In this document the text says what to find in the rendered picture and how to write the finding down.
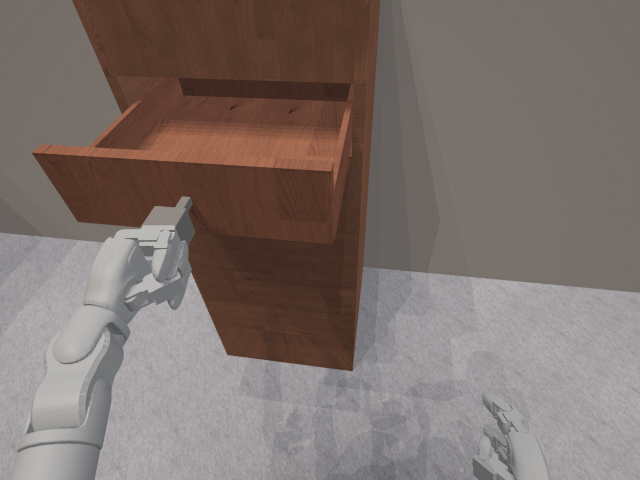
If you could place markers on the robot right hand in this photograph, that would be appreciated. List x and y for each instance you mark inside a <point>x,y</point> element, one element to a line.
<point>520,456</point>

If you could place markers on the robot left hand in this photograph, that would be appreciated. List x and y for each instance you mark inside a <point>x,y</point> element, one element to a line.
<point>120,264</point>

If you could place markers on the drawer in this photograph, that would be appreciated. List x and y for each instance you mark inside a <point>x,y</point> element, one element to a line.
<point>263,159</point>

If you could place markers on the cabinet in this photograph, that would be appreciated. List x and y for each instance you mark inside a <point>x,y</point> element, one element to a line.
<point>278,300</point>

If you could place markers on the handle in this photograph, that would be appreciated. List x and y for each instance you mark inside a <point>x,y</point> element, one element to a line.
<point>177,216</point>

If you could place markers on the left robot forearm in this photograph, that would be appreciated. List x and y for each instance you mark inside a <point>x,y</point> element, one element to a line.
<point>67,421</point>

